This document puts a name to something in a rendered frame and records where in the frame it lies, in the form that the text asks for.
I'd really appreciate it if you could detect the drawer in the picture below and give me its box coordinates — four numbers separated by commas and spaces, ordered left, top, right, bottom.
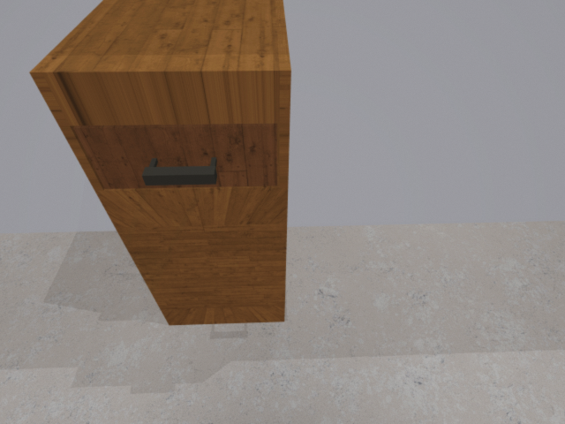
74, 124, 277, 189

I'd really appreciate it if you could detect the cabinet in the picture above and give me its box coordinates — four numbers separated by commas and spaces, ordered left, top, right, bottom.
30, 0, 291, 325

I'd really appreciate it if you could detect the handle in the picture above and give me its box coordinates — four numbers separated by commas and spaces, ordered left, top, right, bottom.
142, 157, 217, 186

